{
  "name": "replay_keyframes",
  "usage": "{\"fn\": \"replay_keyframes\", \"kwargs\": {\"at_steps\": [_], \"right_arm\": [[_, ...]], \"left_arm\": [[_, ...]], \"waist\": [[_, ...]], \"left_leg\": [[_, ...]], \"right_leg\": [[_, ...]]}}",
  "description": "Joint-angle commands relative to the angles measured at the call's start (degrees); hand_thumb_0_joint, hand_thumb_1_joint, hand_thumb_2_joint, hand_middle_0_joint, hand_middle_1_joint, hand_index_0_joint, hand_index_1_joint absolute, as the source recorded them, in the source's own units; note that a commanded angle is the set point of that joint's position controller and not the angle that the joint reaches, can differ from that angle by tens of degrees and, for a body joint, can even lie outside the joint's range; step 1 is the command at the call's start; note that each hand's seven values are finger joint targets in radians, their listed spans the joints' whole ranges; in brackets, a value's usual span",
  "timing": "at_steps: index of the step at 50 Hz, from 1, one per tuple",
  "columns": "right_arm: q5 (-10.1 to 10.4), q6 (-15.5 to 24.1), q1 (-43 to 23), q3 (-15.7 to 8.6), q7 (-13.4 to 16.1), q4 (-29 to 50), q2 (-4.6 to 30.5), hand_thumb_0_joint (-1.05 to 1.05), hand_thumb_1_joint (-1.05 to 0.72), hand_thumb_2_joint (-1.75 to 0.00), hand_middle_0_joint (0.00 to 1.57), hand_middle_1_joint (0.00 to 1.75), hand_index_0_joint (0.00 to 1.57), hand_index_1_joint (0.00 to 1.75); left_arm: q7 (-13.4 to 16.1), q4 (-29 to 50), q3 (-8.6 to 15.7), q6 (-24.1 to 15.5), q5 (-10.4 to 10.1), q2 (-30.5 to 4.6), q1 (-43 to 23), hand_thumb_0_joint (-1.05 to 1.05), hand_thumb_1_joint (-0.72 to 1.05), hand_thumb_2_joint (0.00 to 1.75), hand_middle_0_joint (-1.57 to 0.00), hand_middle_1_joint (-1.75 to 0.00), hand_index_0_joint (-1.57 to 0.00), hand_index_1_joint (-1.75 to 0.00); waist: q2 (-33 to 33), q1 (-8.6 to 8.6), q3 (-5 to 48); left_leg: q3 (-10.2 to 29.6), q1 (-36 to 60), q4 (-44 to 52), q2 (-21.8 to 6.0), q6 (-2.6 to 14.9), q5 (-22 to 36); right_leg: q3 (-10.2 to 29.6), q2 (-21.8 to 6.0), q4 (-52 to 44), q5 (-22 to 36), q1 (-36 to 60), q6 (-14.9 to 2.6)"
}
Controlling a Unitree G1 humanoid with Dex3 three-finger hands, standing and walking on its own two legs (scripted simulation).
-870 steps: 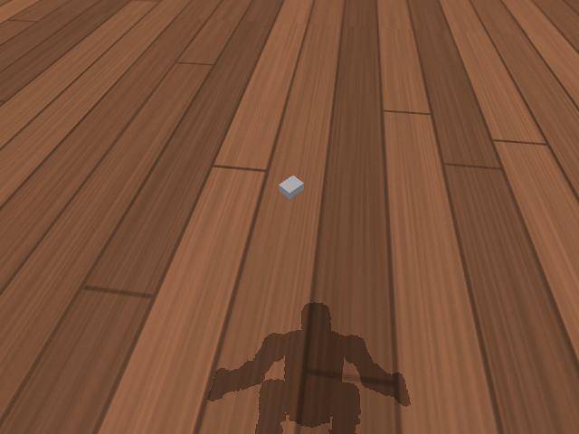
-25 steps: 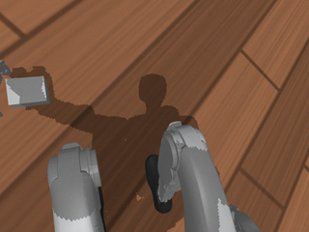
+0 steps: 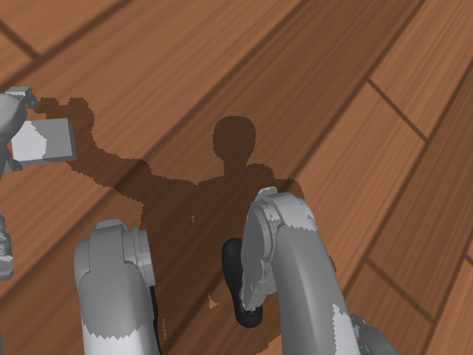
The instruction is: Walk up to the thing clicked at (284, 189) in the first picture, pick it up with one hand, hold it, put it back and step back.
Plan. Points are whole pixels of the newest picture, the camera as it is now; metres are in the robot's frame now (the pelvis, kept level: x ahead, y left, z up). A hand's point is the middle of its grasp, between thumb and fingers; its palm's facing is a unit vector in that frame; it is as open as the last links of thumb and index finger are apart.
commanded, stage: approach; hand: left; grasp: from above
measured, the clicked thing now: (45, 142) +0.50 +0.29 -0.31
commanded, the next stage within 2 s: close in in 0.44 s
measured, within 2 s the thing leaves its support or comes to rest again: neither
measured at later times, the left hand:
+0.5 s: hand (4, 145) +0.46 +0.31 -0.19, palm faces -0.53 -0.08 -0.84, open 12.6 cm
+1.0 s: hand (35, 139) +0.48 +0.28 -0.22, palm faces -0.46 -0.06 -0.89, open 13.5 cm
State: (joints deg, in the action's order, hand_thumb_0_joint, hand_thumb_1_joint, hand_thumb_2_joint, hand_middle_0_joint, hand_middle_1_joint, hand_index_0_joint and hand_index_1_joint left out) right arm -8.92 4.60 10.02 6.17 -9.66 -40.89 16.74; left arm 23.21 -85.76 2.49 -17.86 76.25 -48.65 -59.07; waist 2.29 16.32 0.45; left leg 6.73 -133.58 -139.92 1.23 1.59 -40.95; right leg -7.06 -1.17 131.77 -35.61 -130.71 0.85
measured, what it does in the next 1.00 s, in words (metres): stands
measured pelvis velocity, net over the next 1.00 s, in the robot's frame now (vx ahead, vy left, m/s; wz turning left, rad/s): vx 0.00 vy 0.00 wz -0.03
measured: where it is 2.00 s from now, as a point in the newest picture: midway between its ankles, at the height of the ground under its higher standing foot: (197, 317)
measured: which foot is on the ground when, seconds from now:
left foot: down 0.00-1.00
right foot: down 0.00-1.00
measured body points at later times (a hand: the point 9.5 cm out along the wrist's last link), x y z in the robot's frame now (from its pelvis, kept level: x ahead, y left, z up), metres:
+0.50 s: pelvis -0.01 +0.00 +0.00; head +0.26 +0.06 +0.35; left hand +0.48 +0.31 -0.14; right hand +0.02 -0.27 -0.09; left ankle +0.07 +0.11 -0.29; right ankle +0.11 -0.12 -0.29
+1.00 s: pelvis +0.00 +0.00 -0.01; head +0.27 +0.09 +0.34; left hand +0.50 +0.28 -0.17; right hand +0.03 -0.27 -0.08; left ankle +0.07 +0.11 -0.29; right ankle +0.11 -0.12 -0.29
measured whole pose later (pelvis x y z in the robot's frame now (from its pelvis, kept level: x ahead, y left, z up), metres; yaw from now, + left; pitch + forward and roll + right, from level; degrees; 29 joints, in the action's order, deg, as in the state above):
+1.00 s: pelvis +0.00 +0.00 -0.01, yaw -2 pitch +32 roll -11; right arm -11.0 8.1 9.3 10.5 -12.3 -37.0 18.8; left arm 31.5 -97.9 6.5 -15.0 80.8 -53.0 -63.6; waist 3.7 22.3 -3.9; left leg 8.2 -135.0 -142.7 1.0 1.6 -40.6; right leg -8.4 -0.6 133.2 -34.4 -131.6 1.1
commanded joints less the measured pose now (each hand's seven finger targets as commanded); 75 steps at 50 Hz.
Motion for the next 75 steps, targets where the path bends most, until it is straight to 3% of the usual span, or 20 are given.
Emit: {"fn": "replay_keyframes", "kwargs": {"at_steps": [1, 7, 14, 16, 21, 24, 27, 30, 37, 38, 40, 43, 45, 46, 52, 55, 58, 60, 65, 75], "right_arm": [[-0.46, 0.55, 14.86, -4.67, 1.11, -1.31, 16.33, 0.00, -0.89, -0.89, 0.20, 0.30, 0.20, 0.30], [-0.19, 0.71, 13.91, -3.52, 0.39, 1.04, 16.58, 0.00, -0.89, -0.89, 0.20, 0.30, 0.20, 0.30], [1.64, 0.82, 12.23, -2.48, -0.45, 3.43, 16.34, 0.00, -0.89, -0.89, 0.20, 0.30, 0.20, 0.30], [1.99, 0.64, 11.54, -2.70, -0.35, 3.96, 16.41, 0.00, -0.89, -0.89, 0.20, 0.30, 0.20, 0.30], [1.44, 0.33, 12.23, -3.71, 0.87, 4.45, 17.78, 0.00, -0.90, -0.89, 0.20, 0.30, 0.20, 0.30], [0.35, 0.17, 14.72, -3.89, 1.36, 2.19, 16.86, 0.00, -0.90, -0.89, 0.20, 0.30, 0.20, 0.30], [-0.32, -0.03, 15.74, -4.37, 1.75, 1.04, 17.15, 0.00, -0.90, -0.89, 0.20, 0.30, 0.20, 0.30], [-0.69, -0.55, 15.53, -4.24, 1.73, -0.02, 17.42, 0.00, -0.90, -0.89, 0.20, 0.30, 0.20, 0.30], [-1.12, -0.59, 12.88, -3.76, 0.12, 0.44, 18.46, 0.00, -0.89, -0.89, 0.20, 0.30, 0.20, 0.30], [-1.42, -0.40, 12.67, -3.57, -0.31, 0.36, 18.20, 0.00, -0.89, -0.89, 0.20, 0.30, 0.20, 0.30], [-1.36, -0.10, 11.82, -3.20, -0.83, 0.58, 18.29, 0.00, -0.88, -0.89, 0.20, 0.30, 0.20, 0.30], [-2.10, 1.18, 11.86, -1.96, -1.72, 1.22, 18.38, 0.00, -0.88, -0.89, 0.20, 0.30, 0.20, 0.30], [-2.05, 2.29, 11.29, -1.34, -1.96, 1.41, 18.78, 0.00, -0.88, -0.89, 0.20, 0.30, 0.20, 0.30], [-2.25, 2.90, 11.11, -1.25, -1.96, 2.94, 19.61, 0.00, -0.89, -0.90, 0.20, 0.30, 0.20, 0.30], [-2.72, 4.86, 12.83, -0.30, -2.09, 3.97, 20.72, 0.00, -0.89, -0.90, 0.20, 0.30, 0.20, 0.30], [-2.86, 5.27, 13.65, 0.31, -2.05, 4.08, 20.72, 0.00, -0.89, -0.90, 0.20, 0.30, 0.20, 0.30], [-2.71, 5.24, 14.57, 0.43, -1.63, 3.59, 20.94, 0.00, -0.90, -0.90, 0.20, 0.30, 0.20, 0.30], [-3.06, 5.16, 15.18, 0.98, -1.50, 3.67, 21.51, 0.00, -0.90, -0.90, 0.20, 0.30, 0.20, 0.30], [-3.46, 4.25, 15.05, 1.77, -1.48, 3.21, 21.02, 0.00, -0.90, -0.90, 0.20, 0.30, 0.20, 0.30], [-4.38, 4.57, 12.61, 2.27, -2.43, 3.05, 21.73, 0.00, -0.89, -0.90, 0.20, 0.30, 0.20, 0.30]], "left_arm": [[4.66, 8.53, 0.16, 1.03, 0.00, -9.39, -25.59, 0.00, -0.20, 0.73, -0.36, -0.73, -0.37, -0.72], [7.15, 1.14, 2.68, 6.94, 2.01, -12.37, -22.55, 0.00, -0.21, 0.74, -0.35, -0.72, -0.36, -0.72], [3.82, -1.12, 4.03, 12.41, -2.47, -14.43, -12.38, 0.00, -0.25, 0.76, -0.31, -0.77, -0.33, -0.76], [2.13, 1.81, 5.30, 12.12, -4.53, -16.52, -12.26, 0.00, -0.28, 0.78, -0.30, -0.78, -0.31, -0.77], [-2.80, 9.67, 8.66, 7.24, -6.44, -20.10, -15.51, 0.00, -0.32, 0.81, -0.26, -0.84, -0.27, -0.83], [-5.04, 14.10, 3.67, 2.66, -6.66, -13.19, -20.35, 0.00, -0.33, 0.80, -0.24, -0.87, -0.26, -0.85], [-4.60, 13.12, 0.76, -1.03, -6.22, -10.33, -20.23, 0.00, -0.35, 0.82, -0.22, -0.88, -0.24, -0.86], [-2.40, 10.33, -0.11, -2.22, -3.60, -10.66, -19.66, 0.00, -0.39, 0.84, -0.20, -0.88, -0.21, -0.86], [4.92, 6.14, 1.96, -1.17, 1.59, -13.34, -19.52, 0.00, -0.38, 0.86, -0.22, -0.79, -0.21, -0.79], [5.93, 4.37, 1.71, -0.45, 2.16, -12.38, -19.64, 0.00, -0.38, 0.86, -0.23, -0.77, -0.22, -0.78], [7.99, 3.18, 2.71, 0.59, 3.15, -13.96, -20.07, 0.00, -0.40, 0.90, -0.21, -0.77, -0.18, -0.80], [9.88, -4.51, 1.45, 2.21, 3.92, -11.26, -20.73, 0.00, -0.41, 0.91, -0.19, -0.79, -0.16, -0.81], [10.58, -5.13, 1.82, 2.90, 3.81, -13.74, -21.90, 0.00, -0.42, 0.91, -0.18, -0.81, -0.15, -0.83], [11.15, -4.27, 4.91, 3.19, 3.95, -17.79, -22.63, 0.00, -0.42, 0.92, -0.19, -0.80, -0.16, -0.83], [10.83, -7.45, 8.75, 4.38, 2.57, -21.76, -18.35, 0.00, -0.44, 0.92, -0.13, -0.90, -0.12, -0.90], [9.56, -5.01, 7.61, 4.49, 1.28, -22.16, -18.76, 0.00, -0.47, 0.93, -0.10, -0.94, -0.11, -0.94], [8.71, -3.19, 9.10, 3.99, -0.49, -25.19, -17.29, 0.00, -0.50, 0.95, -0.10, -0.95, -0.09, -0.95], [8.09, -2.35, 9.08, 3.33, -0.44, -25.53, -17.39, 0.00, -0.51, 0.96, -0.09, -0.95, -0.08, -0.96], [7.97, -1.80, 9.66, 1.45, -0.90, -26.45, -13.44, 0.00, -0.50, 0.96, -0.10, -0.94, -0.09, -0.95], [10.98, -4.71, 5.83, -0.40, 2.05, -22.45, -16.05, 0.00, -0.48, 0.97, -0.12, -0.91, -0.10, -0.93]], "waist": [[-24.63, 4.99, 38.07], [-26.46, 3.63, 38.92], [-18.40, 1.30, 37.30], [-16.21, 0.50, 39.54], [-14.33, 2.89, 37.06], [-17.63, 4.88, 36.70], [-18.45, 5.62, 36.33], [-20.53, 4.33, 36.09], [-29.99, 3.41, 37.14], [-29.78, 4.62, 35.81], [-31.55, 4.09, 36.48], [-25.69, 7.87, 28.63], [-25.33, 7.33, 29.12], [-23.28, 7.59, 29.70], [-20.08, 7.65, 29.94], [-21.94, 8.03, 33.24], [-22.00, 7.01, 34.87], [-22.60, 7.98, 33.76], [-23.64, 6.53, 33.20], [-25.53, 9.32, 26.06]], "left_leg": [[-1.89, 31.82, 16.00, -0.02, -0.24, 11.51], [-2.70, 31.60, 17.08, 0.14, -0.44, 14.50], [-5.07, 22.36, 15.43, 0.75, 1.78, 14.16], [-4.96, 20.91, 15.06, 0.73, 2.13, 13.04], [-4.65, 18.77, 13.18, 0.66, 1.60, 9.39], [-3.95, 22.57, 12.65, 0.54, 0.41, 9.13], [-2.62, 25.66, 12.49, 0.08, -0.27, 7.88], [-1.69, 28.32, 12.96, 0.07, -0.81, 9.67], [2.04, 39.00, 16.71, -0.80, -2.68, 20.66], [2.06, 39.22, 16.30, -1.06, -2.66, 21.02], [1.40, 38.96, 16.55, -0.87, -2.59, 21.55], [0.36, 30.54, 15.09, -0.56, -1.33, 14.83], [-0.83, 28.51, 13.60, -0.31, -0.48, 12.52], [-0.85, 27.83, 13.13, -0.23, -0.11, 11.42], [-1.86, 24.41, 11.78, -0.17, 0.84, 9.34], [-1.87, 25.77, 11.04, -0.41, 0.83, 11.01], [-1.85, 24.64, 10.15, -0.62, 0.72, 11.66], [-1.60, 25.64, 8.80, -0.82, 0.22, 14.17], [-0.96, 25.43, 9.16, -1.10, -0.29, 15.95], [1.96, 28.72, 10.26, -1.93, -1.31, 14.42]], "right_leg": [[-3.52, 2.49, -11.69, 10.66, 16.61, -2.81], [-3.05, 2.44, -10.61, 13.15, 17.34, -3.41], [-0.90, 2.83, -11.57, 13.64, 25.47, -2.44], [-0.53, 2.71, -12.17, 12.79, 28.11, -2.11], [-0.30, 2.47, -13.71, 8.05, 28.90, -2.59], [-1.16, 2.48, -14.57, 6.36, 25.04, -3.24], [-2.57, 2.67, -14.59, 4.65, 22.27, -3.23], [-3.68, 2.59, -12.75, 6.54, 19.56, -3.34], [-5.80, 2.00, -6.76, 14.53, 13.17, -3.24], [-5.83, 2.02, -6.32, 14.93, 12.36, -3.01], [-5.53, 2.06, -6.14, 15.83, 12.89, -3.07], [-5.33, 2.26, -7.91, 12.81, 12.32, -2.56], [-4.78, 2.66, -8.55, 11.52, 13.49, -2.63], [-4.65, 2.58, -8.81, 10.76, 14.87, -2.45], [-4.17, 2.85, -9.62, 8.83, 19.24, -2.06], [-3.97, 3.07, -9.23, 10.92, 23.03, -1.94], [-3.85, 3.24, -9.68, 11.44, 26.08, -2.02], [-4.37, 3.26, -9.29, 13.02, 25.47, -2.50], [-4.87, 3.79, -9.36, 14.57, 28.22, -2.66], [-7.94, 4.17, -7.76, 12.54, 19.11, -2.71]]}}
